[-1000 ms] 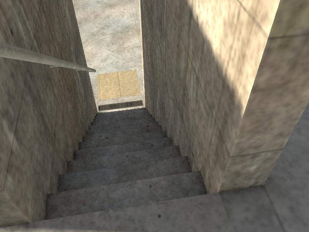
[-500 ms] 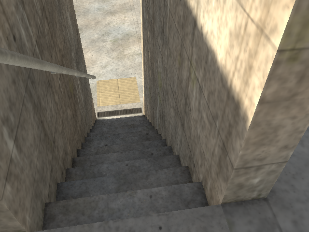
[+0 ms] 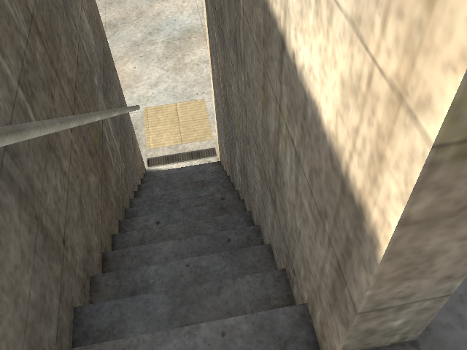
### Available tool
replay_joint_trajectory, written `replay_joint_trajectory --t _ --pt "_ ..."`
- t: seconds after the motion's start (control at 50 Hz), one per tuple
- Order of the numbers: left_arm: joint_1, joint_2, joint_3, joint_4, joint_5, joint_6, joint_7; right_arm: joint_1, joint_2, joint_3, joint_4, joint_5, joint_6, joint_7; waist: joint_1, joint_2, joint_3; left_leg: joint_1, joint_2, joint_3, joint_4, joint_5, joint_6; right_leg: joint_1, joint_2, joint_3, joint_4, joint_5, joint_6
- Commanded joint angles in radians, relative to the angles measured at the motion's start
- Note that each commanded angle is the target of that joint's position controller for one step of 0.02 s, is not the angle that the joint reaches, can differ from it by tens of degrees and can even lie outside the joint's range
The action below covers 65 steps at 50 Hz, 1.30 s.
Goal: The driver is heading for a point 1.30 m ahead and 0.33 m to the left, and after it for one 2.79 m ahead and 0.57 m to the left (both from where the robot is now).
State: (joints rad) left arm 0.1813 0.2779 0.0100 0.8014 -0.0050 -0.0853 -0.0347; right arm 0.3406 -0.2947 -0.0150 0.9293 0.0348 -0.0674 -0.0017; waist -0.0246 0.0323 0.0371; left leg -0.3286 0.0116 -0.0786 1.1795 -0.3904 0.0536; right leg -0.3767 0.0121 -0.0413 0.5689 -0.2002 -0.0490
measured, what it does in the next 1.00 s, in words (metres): goes down: left foot, then right foot 0.20 m lower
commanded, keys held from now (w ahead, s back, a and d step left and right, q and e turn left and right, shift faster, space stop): w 1.00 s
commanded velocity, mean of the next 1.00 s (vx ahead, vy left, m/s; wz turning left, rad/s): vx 0.49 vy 0.00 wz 0.00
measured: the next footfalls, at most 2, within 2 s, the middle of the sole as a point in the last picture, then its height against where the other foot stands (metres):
left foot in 0.38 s outside the picture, level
right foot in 1.00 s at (264, 348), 0.20 m lower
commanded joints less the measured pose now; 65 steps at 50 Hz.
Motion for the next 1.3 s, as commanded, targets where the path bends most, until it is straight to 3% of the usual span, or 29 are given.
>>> replay_joint_trajectory --t 0.02,0.18,0.24,0.28,0.34,0.38,0.4,0.42,0.44,0.46,0.5,0.58,0.64,0.68,0.76,0.82,0.96,1.0,1.02,1.04,1.06,1.08,1.1,1.12,1.14,1.16,1.2,1.26,1.3 --pt "0.071 0.104 0.031 -0.003 0.021 -0.023 0.005 -0.038 -0.105 -0.035 -0.116 -0.006 -0.002 0.005 0.013 -0.150 -0.044 -0.279 0.123 -0.049 0.012 0.193 0.024 0.231 -0.258 0.359 -0.390 -0.036 -0.142" --pt "0.197 0.103 0.030 0.089 0.007 -0.010 0.061 -0.299 0.020 -0.020 -0.254 -0.059 0.016 0.036 0.032 -0.075 -0.030 -0.213 0.063 0.056 -0.425 0.603 -0.052 0.132 -0.164 0.071 -0.374 0.436 -0.123" --pt "0.231 0.161 0.051 0.102 0.028 -0.021 0.066 -0.210 -0.036 -0.053 -0.227 -0.047 0.026 0.042 -0.006 -0.106 -0.079 -0.078 0.029 0.035 -0.244 0.694 -0.063 0.101 -0.225 0.073 -0.321 0.415 -0.134" --pt "0.229 0.132 0.049 0.102 0.009 -0.008 0.073 -0.274 -0.077 -0.067 -0.264 -0.063 0.029 0.049 0.008 -0.102 -0.027 -0.313 0.043 0.009 -0.204 0.477 -0.034 0.275 -0.257 0.094 -0.208 0.492 -0.123" --pt "0.253 0.092 0.035 0.082 0.016 0.029 0.090 -0.385 -0.007 -0.044 -0.329 -0.063 0.028 0.078 0.034 -0.111 0.012 -0.302 -0.017 0.106 -0.378 0.149 0.008 0.299 -0.261 0.121 -0.056 0.746 -0.105" --pt "0.147 0.189 0.067 0.057 -0.003 0.023 0.094 0.070 -0.114 -0.097 -0.185 -0.054 0.026 0.055 -0.166 -0.159 -0.134 0.195 -0.046 0.083 -0.393 0.298 0.045 0.112 -0.268 0.103 0.234 0.908 -0.075" --pt "0.148 0.162 0.064 0.022 -0.001 0.001 0.088 0.214 -0.194 -0.120 -0.155 -0.051 0.025 0.039 -0.222 0.070 -0.191 0.428 0.003 0.029 -0.518 0.591 0.103 -0.124 -0.114 0.011 0.678 0.503 -0.007" --pt "0.388 0.008 0.021 0.046 0.033 -0.027 0.054 0.132 -0.195 -0.092 -0.168 -0.030 0.033 0.028 -0.038 0.351 -0.268 0.530 0.211 -0.339 -0.567 0.861 0.220 -0.399 0.009 0.095 0.982 -0.353 0.021" --pt "0.452 0.068 0.034 0.052 0.006 -0.050 0.034 0.083 -0.171 -0.080 -0.213 -0.035 0.029 0.029 -0.005 0.314 -0.305 0.461 0.310 -0.585 -0.749 0.868 0.302 -0.416 0.008 0.234 1.004 -0.316 0.003" --pt "0.304 0.119 0.057 0.032 -0.022 -0.036 0.039 0.052 -0.130 -0.076 -0.210 -0.048 0.025 0.039 -0.022 0.076 -0.174 0.323 0.324 -0.557 -0.804 0.698 0.345 -0.471 -0.020 0.179 1.041 -0.258 0.018" --pt "0.225 0.084 0.054 0.009 0.010 0.024 0.076 -0.099 -0.071 -0.051 -0.221 -0.030 0.006 0.043 0.057 -0.126 -0.051 0.061 0.282 -0.432 -0.807 0.607 0.324 -0.426 -0.110 0.165 0.961 -0.155 0.049" --pt "0.226 0.095 0.060 -0.025 0.016 0.067 0.087 -0.057 -0.064 -0.047 -0.180 -0.055 0.037 -0.015 0.099 0.013 -0.061 -0.021 0.147 -0.204 -0.817 0.698 0.215 -0.321 -0.144 0.172 0.650 -0.024 0.072" --pt "0.216 0.033 0.032 -0.018 0.031 0.066 0.059 -0.015 -0.101 -0.063 -0.181 -0.065 0.066 -0.064 0.080 -0.014 -0.135 0.078 0.119 -0.158 -0.739 0.790 0.204 -0.316 -0.136 0.133 0.552 0.202 0.086" --pt "0.124 0.068 0.036 -0.056 0.014 0.052 0.039 0.072 -0.093 -0.064 -0.165 -0.043 0.066 -0.086 0.026 0.018 -0.135 0.248 0.140 -0.198 -0.693 0.662 0.203 -0.494 -0.138 0.184 0.547 0.276 0.068" --pt "-0.063 0.102 0.037 -0.128 0.018 0.009 0.026 0.193 -0.088 -0.069 -0.151 -0.032 0.043 -0.087 -0.039 0.029 -0.032 0.345 0.117 -0.243 -0.637 0.442 0.197 -0.678 -0.135 0.178 0.298 0.347 0.045" --pt "-0.076 0.023 0.003 -0.133 0.053 0.027 -0.007 0.174 -0.053 -0.050 -0.134 -0.049 0.067 -0.103 -0.048 -0.028 -0.016 0.018 0.003 -0.109 -0.559 0.180 0.147 -0.282 -0.079 0.089 0.032 0.830 0.047" --pt "0.282 0.084 0.046 -0.035 0.009 0.081 -0.002 0.108 0.027 -0.020 -0.083 -0.062 0.139 -0.085 0.049 0.048 -0.023 0.045 -0.029 -0.081 0.034 0.294 0.073 0.009 -0.127 0.120 -0.117 0.714 0.032" --pt "0.586 0.113 0.085 0.067 0.018 0.064 -0.008 0.031 -0.002 -0.022 -0.029 -0.030 0.115 -0.046 0.207 0.009 -0.084 -0.115 -0.106 -0.023 0.631 0.244 0.018 0.397 -0.205 0.163 -0.219 0.781 -0.052" --pt "0.728 0.123 0.091 0.133 0.015 0.039 -0.024 0.080 0.040 -0.033 -0.027 0.001 0.088 -0.029 0.229 -0.187 -0.065 -0.518 -0.241 0.014 1.006 -0.587 -0.029 0.678 -0.272 0.201 0.031 1.006 -0.091" --pt "0.683 0.199 0.091 0.158 -0.026 0.035 -0.039 0.311 0.062 -0.043 -0.032 0.010 0.060 -0.006 0.082 -0.293 -0.123 -0.655 -0.173 -0.208 1.085 -0.497 -0.015 0.661 -0.414 0.475 0.108 0.809 -0.221" --pt "0.616 0.166 0.082 0.146 -0.059 0.045 -0.034 0.295 -0.010 -0.062 -0.010 0.002 0.056 0.003 0.089 -0.248 -0.068 -0.767 -0.130 -0.220 1.066 -0.418 -0.007 0.579 -0.450 0.441 0.109 0.742 -0.250" --pt "0.567 0.117 0.062 0.158 -0.053 0.057 -0.028 0.236 -0.032 -0.071 -0.014 -0.006 0.061 -0.001 0.070 -0.143 -0.013 -0.817 -0.122 -0.177 1.092 -0.358 0.001 0.480 -0.410 0.371 0.095 0.671 -0.210" --pt "0.468 0.192 0.088 0.182 -0.026 0.073 -0.006 0.195 -0.004 -0.063 -0.076 0.011 0.095 -0.020 0.006 -0.142 -0.006 -0.810 -0.083 -0.171 0.924 -0.185 0.010 0.278 -0.484 0.572 -0.081 0.102 -0.262" --pt "0.422 0.157 0.080 0.200 -0.008 0.056 0.033 0.063 0.007 -0.052 -0.121 0.009 0.118 -0.042 0.037 -0.236 0.100 -0.879 -0.031 -0.269 0.755 -0.076 0.001 0.151 -0.561 0.707 -0.114 0.076 -0.249" --pt "0.374 0.070 0.043 0.174 0.041 0.044 0.068 -0.007 -0.051 -0.068 -0.143 0.011 0.142 -0.057 0.039 -0.075 0.185 -0.770 -0.046 -0.303 0.584 0.062 -0.021 -0.063 -0.488 0.583 -0.097 0.089 -0.185" --pt "0.285 0.090 0.035 0.152 0.068 0.039 0.092 0.018 -0.002 -0.062 -0.129 0.011 0.159 -0.053 0.002 -0.039 0.198 -0.598 -0.041 -0.284 0.389 0.186 -0.070 -0.222 -0.389 0.468 -0.087 0.009 -0.123" --pt "0.172 0.153 0.047 0.123 0.070 0.023 0.108 0.099 0.052 -0.059 -0.084 -0.054 0.146 -0.059 -0.058 -0.183 0.159 -0.382 -0.038 -0.183 0.270 0.484 -0.126 -0.353 -0.297 0.372 -0.098 -0.051 -0.098" --pt "0.263 0.037 0.022 0.162 -0.017 0.000 0.143 -0.070 -0.018 -0.088 -0.179 -0.032 0.108 -0.043 0.010 -0.264 0.135 -0.466 -0.037 -0.200 0.010 0.795 -0.139 -0.190 -0.244 0.284 0.043 -0.240 -0.112" --pt "0.328 0.005 0.023 0.191 -0.011 0.022 0.172 -0.075 0.027 -0.064 -0.186 -0.046 0.095 -0.005 0.021 -0.209 0.117 -0.428 0.005 -0.099 -0.278 0.960 -0.139 -0.147 -0.208 0.252 0.156 -0.414 -0.097"
Keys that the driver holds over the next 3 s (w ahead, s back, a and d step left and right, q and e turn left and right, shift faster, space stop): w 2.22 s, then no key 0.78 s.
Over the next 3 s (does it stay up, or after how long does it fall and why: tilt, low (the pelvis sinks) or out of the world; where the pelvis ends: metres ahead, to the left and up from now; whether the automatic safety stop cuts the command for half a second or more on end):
stays up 1.40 0.36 -0.95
